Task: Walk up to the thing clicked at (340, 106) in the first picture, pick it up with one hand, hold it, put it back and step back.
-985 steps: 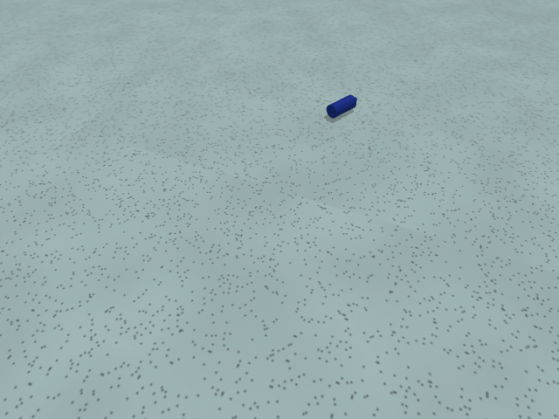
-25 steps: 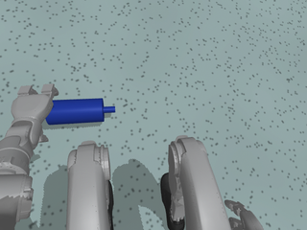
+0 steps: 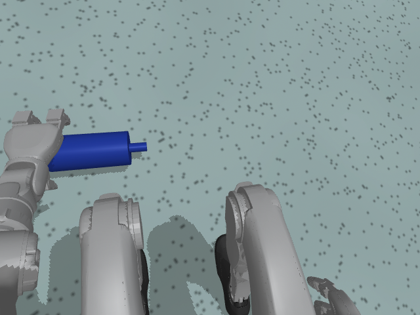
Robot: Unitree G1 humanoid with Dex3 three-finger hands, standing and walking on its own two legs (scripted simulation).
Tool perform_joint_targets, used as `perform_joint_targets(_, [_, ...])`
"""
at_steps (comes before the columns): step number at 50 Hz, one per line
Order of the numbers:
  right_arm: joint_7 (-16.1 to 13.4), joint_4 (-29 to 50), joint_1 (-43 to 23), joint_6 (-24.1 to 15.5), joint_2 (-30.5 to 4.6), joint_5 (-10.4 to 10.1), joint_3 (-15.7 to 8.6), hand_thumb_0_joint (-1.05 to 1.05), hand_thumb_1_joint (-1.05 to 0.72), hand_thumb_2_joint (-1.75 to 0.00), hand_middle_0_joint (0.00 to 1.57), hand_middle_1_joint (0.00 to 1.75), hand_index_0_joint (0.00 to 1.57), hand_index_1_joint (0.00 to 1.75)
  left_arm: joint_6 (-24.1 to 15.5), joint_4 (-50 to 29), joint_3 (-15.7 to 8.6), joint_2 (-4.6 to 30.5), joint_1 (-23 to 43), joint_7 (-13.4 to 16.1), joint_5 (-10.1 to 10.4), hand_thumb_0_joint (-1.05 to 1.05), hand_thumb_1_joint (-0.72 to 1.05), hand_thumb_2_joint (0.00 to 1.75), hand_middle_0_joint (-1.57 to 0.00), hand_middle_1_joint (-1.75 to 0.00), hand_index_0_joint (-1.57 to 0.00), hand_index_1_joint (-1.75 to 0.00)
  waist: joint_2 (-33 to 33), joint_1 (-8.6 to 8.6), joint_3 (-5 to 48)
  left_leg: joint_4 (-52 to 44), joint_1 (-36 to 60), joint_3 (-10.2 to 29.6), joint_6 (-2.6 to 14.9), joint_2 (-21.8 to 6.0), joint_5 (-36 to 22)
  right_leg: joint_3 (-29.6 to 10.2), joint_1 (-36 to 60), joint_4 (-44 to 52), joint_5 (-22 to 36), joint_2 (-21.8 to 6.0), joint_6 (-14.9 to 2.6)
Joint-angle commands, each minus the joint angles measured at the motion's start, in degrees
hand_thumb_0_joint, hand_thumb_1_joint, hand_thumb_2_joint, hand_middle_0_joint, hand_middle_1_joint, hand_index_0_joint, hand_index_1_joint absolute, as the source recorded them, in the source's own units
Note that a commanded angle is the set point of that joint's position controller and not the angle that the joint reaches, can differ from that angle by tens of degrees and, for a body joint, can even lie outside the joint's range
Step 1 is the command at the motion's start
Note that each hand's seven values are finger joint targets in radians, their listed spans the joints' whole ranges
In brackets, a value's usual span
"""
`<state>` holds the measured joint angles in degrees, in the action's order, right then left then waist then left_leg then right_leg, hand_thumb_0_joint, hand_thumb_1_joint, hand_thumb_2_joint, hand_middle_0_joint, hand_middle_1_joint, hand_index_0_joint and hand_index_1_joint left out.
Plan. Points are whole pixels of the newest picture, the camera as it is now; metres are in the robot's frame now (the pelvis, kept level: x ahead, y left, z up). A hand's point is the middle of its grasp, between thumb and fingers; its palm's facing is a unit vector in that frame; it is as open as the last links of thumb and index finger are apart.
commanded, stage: rise first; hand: left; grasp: from above
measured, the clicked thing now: (100, 150) +0.46 +0.22 -0.29
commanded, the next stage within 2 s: approach in 1.68 s
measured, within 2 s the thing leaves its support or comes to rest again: neither
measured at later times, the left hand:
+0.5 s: hand (54, 159) +0.41 +0.29 -0.19, palm faces -0.44 -0.06 -0.90, open 14.2 cm
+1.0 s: hand (52, 155) +0.42 +0.29 -0.18, palm faces -0.44 -0.05 -0.90, open 14.3 cm
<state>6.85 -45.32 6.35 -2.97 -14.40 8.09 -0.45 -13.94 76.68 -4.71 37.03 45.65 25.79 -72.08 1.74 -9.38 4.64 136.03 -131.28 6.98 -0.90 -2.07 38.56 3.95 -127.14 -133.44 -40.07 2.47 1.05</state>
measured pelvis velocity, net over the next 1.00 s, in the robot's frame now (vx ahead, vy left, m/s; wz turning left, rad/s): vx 0.00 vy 0.00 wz -0.02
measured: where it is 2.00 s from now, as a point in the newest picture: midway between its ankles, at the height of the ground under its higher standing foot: (186, 296)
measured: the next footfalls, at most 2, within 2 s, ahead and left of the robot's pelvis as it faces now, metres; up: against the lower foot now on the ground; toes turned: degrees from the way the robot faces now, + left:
none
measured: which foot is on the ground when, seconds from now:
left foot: down 0.00-1.00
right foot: down 0.00-1.00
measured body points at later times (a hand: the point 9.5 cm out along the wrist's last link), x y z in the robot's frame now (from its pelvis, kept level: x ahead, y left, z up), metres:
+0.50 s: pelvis +0.00 +0.00 -0.01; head +0.23 +0.07 +0.37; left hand +0.43 +0.29 -0.14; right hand +0.07 -0.27 -0.12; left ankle +0.08 +0.13 -0.30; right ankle +0.09 -0.12 -0.30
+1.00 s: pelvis +0.00 +0.00 -0.01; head +0.22 +0.07 +0.38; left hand +0.44 +0.29 -0.13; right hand +0.07 -0.27 -0.12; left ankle +0.08 +0.13 -0.30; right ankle +0.09 -0.12 -0.30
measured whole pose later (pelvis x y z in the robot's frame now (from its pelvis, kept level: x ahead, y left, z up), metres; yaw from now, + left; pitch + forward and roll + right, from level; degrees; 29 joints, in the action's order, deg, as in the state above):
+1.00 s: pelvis +0.00 +0.00 -0.01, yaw -1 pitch +32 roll -7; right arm 7.8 -44.8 7.6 -3.6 -14.6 8.2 1.9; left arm -12.8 77.9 -3.8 37.9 46.5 25.4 -71.6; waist 1.4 -10.9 4.2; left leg 137.7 -132.5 7.8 -0.5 -1.9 38.2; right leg 4.6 -127.7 -134.2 -39.5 2.7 1.6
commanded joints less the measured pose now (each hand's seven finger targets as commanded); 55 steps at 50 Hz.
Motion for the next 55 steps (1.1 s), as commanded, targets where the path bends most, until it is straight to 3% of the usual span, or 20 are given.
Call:
perform_joint_targets(1, [-0.9,1.3,10.3,-0.6,-13.1,-0.1,-3.5,0.0,-0.91,-0.9,0.2,0.3,0.2,0.3,0.1,-6.2,-2.5,14.4,15.8,1.9,0.7,0.0,-0.54,1.0,-0.06,-1.03,-0.07,-1.02,-12.7,0.67,36.5,-13.1,28.1,-5.5,2.87,1.7,-7.4,3.6,17.1,15.4,10.6,1.0,-3.08])
perform_joint_targets(6, [-0.9,1.5,10.2,-0.7,-13.1,-0.2,-3.3,0.0,-0.9,-0.9,0.2,0.3,0.2,0.3,0.1,-6.4,-1.7,13.2,16.1,1.9,0.9,0.0,-0.52,0.99,-0.06,-1.04,-0.07,-1.02,-14.0,-0.13,36.5,-13.1,29.1,-5.1,2.59,1.7,-7.6,4.2,15.9,14.3,10.8,1.0,-3.15])
perform_joint_targets(9, [-0.7,1.3,10.7,-0.9,-13.6,0.0,-3.0,0.0,-0.91,-0.9,0.2,0.3,0.2,0.3,-0.3,-5.9,-2.2,14.8,17.3,2.1,0.6,0.0,-0.61,1.08,-0.06,-0.97,-0.03,-1.01,-13.6,-0.48,34.8,-12.7,27.8,-4.9,2.65,1.6,-6.6,4.4,15.3,14.3,10.0,1.0,-3.23])
perform_joint_targets(11, [-0.6,1.7,10.3,-0.9,-13.5,0.1,-2.6,0.0,-0.9,-0.9,0.2,0.3,0.2,0.3,-0.2,-4.6,-1.7,13.7,16.4,2.2,0.7,0.0,-0.56,1.03,-0.07,-1.0,-0.06,-1.01,-12.4,-0.96,34.9,-12.3,26.4,-5.2,2.94,1.8,-6.5,4.1,16.6,15.1,10.2,1.2,-2.89])
perform_joint_targets(13, [-0.6,1.6,10.3,-1.1,-13.5,0.1,-2.7,0.0,-0.9,-0.9,0.2,0.3,0.2,0.3,-0.3,-4.5,-2.0,14.3,15.5,2.3,0.9,0.0,-0.57,1.03,-0.06,-1.01,-0.06,-1.02,-12.5,0.0,35.4,-12.5,26.4,-5.3,2.88,1.8,-5.8,4.0,16.8,14.9,9.4,1.1,-3.04])
perform_joint_targets(17, [-0.4,1.6,10.5,-1.3,-13.7,0.3,-2.5,0.0,-0.9,-0.9,0.2,0.3,0.2,0.3,-0.3,-5.6,-1.7,13.9,16.6,2.6,0.7,0.0,-0.57,1.04,-0.06,-1.0,-0.05,-1.01,-13.8,-1.02,35.1,-12.1,27.3,-4.9,2.71,1.7,-6.4,4.4,15.9,14.4,10.0,1.1,-3.06])
perform_joint_targets(19, [-0.4,1.6,10.1,-1.4,-13.7,0.1,-2.6,0.0,-0.91,-0.9,0.2,0.3,0.2,0.3,-0.2,-4.8,-1.7,14.1,15.4,2.8,0.5,0.0,-0.57,1.04,-0.07,-1.01,-0.06,-1.01,-14.3,-0.35,35.1,-12.4,27.7,-5.0,2.6,1.7,-6.6,4.3,15.6,14.1,10.2,1.2,-3.24])
perform_joint_targets(20, [-0.4,1.7,10.3,-1.4,-13.7,0.2,-2.5,0.0,-0.91,-0.9,0.2,0.3,0.2,0.3,-0.3,-4.8,-1.5,14.2,16.1,2.8,0.5,0.0,-0.58,1.04,-0.07,-1.0,-0.06,-1.01,-13.7,-0.91,34.7,-11.8,27.1,-5.1,2.75,1.6,-6.8,4.3,16.0,14.4,10.6,1.3,-3.02])
perform_joint_targets(22, [-0.2,1.5,11.0,-1.4,-14.0,0.4,-2.3,0.0,-0.91,-0.9,0.2,0.3,0.2,0.3,-0.4,-5.7,-3.1,15.7,16.2,3.4,0.5,0.0,-0.57,1.04,-0.07,-1.0,-0.06,-1.01,-14.0,-0.93,35.6,-11.5,27.2,-4.8,2.68,1.6,-7.8,4.5,16.6,13.6,11.5,1.1,-3.0])
perform_joint_targets(30, [-0.1,1.2,10.6,-1.7,-14.1,0.6,-1.9,0.0,-0.9,-0.9,0.2,0.3,0.2,0.3,0.3,-3.6,-2.6,15.7,17.9,4.1,0.0,0.0,-0.59,1.05,-0.06,-0.99,-0.05,-1.01,-15.3,-1.53,34.4,-11.6,27.2,-4.7,2.52,1.5,-6.5,4.8,14.6,13.3,10.2,1.3,-3.17])
perform_joint_targets(33, [0.0,1.3,11.2,-1.7,-14.3,0.7,-1.9,0.0,-0.9,-0.9,0.2,0.3,0.2,0.3,0.4,-4.8,-3.2,16.3,17.8,4.1,0.1,0.0,-0.58,1.04,-0.06,-1.0,-0.05,-1.01,-15.7,-1.23,36.3,-11.3,28.1,-4.6,2.46,1.5,-8.0,4.9,15.9,13.0,11.8,1.3,-3.05])
perform_joint_targets(35, [0.1,1.3,10.8,-1.7,-14.0,0.7,-1.9,0.0,-0.9,-0.9,0.2,0.3,0.2,0.3,0.7,-4.9,-1.9,14.8,17.7,3.6,0.4,0.0,-0.58,1.04,-0.06,-1.01,-0.05,-1.02,-16.2,-1.61,36.0,-11.5,28.2,-4.7,2.45,1.5,-8.1,4.9,15.7,13.2,12.0,1.4,-3.03])
perform_joint_targets(37, [0.2,1.7,11.2,-1.7,-14.3,0.6,-2.1,0.0,-0.9,-0.9,0.2,0.3,0.2,0.3,0.9,-5.1,-2.8,15.8,17.1,3.2,0.8,0.0,-0.58,1.04,-0.06,-1.0,-0.05,-1.02,-16.2,-1.29,36.3,-11.8,28.0,-4.6,2.43,1.5,-7.7,4.9,15.8,13.2,11.5,1.3,-3.11])
perform_joint_targets(39, [0.2,1.6,10.7,-1.6,-14.1,0.3,-2.2,0.0,-0.91,-0.9,0.2,0.3,0.2,0.3,1.3,-4.9,-1.4,14.0,15.5,2.7,0.7,0.0,-0.58,1.05,-0.06,-1.0,-0.05,-1.02,-16.6,-0.78,36.4,-12.2,29.1,-4.7,2.25,1.5,-8.0,5.0,15.3,13.1,11.8,1.3,-3.31])
perform_joint_targets(41, [0.1,2.0,11.2,-1.4,-14.3,0.3,-2.0,0.0,-0.9,-0.9,0.2,0.3,0.2,0.3,1.2,-6.2,-1.6,14.3,16.9,2.3,1.0,0.0,-0.58,1.05,-0.06,-1.01,-0.05,-1.02,-16.3,-1.6,36.0,-12.2,28.0,-4.5,2.42,1.6,-7.4,5.1,15.7,13.5,11.4,1.3,-3.17])
perform_joint_targets(42, [0.1,1.9,11.0,-1.3,-14.1,0.1,-2.1,0.0,-0.9,-0.9,0.2,0.3,0.2,0.3,1.3,-6.2,-2.0,15.2,16.2,2.1,1.1,0.0,-0.59,1.06,-0.06,-1.01,-0.05,-1.02,-15.9,-0.52,36.2,-12.3,27.9,-4.7,2.44,1.6,-7.4,4.8,16.2,13.7,11.3,1.3,-3.25])
perform_joint_targets(45, [0.1,1.9,11.5,-1.3,-14.2,0.0,-2.1,0.0,-0.9,-0.9,0.2,0.3,0.2,0.3,1.4,-6.4,-1.0,13.3,16.6,1.6,1.3,0.0,-0.59,1.06,-0.07,-1.0,-0.05,-1.02,-14.9,-1.53,36.1,-12.1,27.8,-4.6,2.52,1.6,-7.9,4.9,16.5,13.9,12.1,1.3,-3.08])
perform_joint_targets(48, [-0.1,1.8,11.3,-1.1,-14.3,-0.3,-2.0,0.0,-0.9,-0.9,0.2,0.3,0.2,0.3,0.9,-7.6,-1.8,15.3,18.2,1.7,1.2,0.0,-0.58,1.04,-0.06,-1.01,-0.05,-1.02,-15.1,-0.99,36.6,-12.5,28.4,-4.2,2.41,1.6,-7.8,5.1,15.7,13.6,11.7,1.2,-3.19])
perform_joint_targets(50, [-0.1,1.8,11.1,-1.1,-14.0,-0.2,-1.7,0.0,-0.91,-0.9,0.2,0.3,0.2,0.3,0.9,-4.5,-0.6,13.8,17.2,1.5,0.8,0.0,-0.58,1.05,-0.07,-1.02,-0.05,-1.03,-13.6,-1.74,34.7,-12.0,26.3,-4.7,2.73,1.7,-7.0,4.6,16.3,14.5,11.4,1.5,-3.02])
perform_joint_targets(55, [-0.1,2.2,10.6,-1.3,-14.1,-0.2,-1.5,0.0,-0.91,-0.9,0.2,0.3,0.2,0.3,0.5,-5.2,-1.4,15.2,18.5,1.6,0.5,0.0,-0.58,1.05,-0.07,-1.02,-0.05,-1.03,-15.2,-1.2,34.8,-13.1,27.1,-4.5,2.45,1.8,-5.3,4.9,14.8,14.2,9.0,1.3,-3.36])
